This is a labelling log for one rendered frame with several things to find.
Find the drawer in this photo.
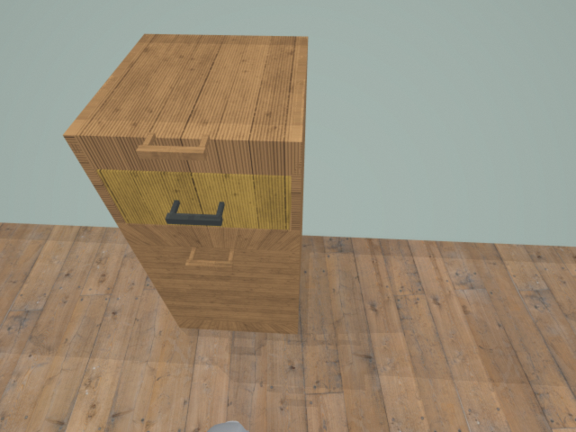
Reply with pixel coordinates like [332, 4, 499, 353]
[96, 169, 292, 230]

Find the handle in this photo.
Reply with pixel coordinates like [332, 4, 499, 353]
[136, 145, 207, 161]
[166, 200, 225, 226]
[185, 260, 234, 271]

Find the cabinet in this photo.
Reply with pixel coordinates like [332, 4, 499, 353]
[63, 34, 308, 335]

